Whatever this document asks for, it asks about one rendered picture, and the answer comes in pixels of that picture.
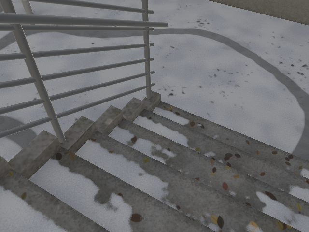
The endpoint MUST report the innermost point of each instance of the stairs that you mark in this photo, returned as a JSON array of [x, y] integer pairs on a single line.
[[167, 171]]

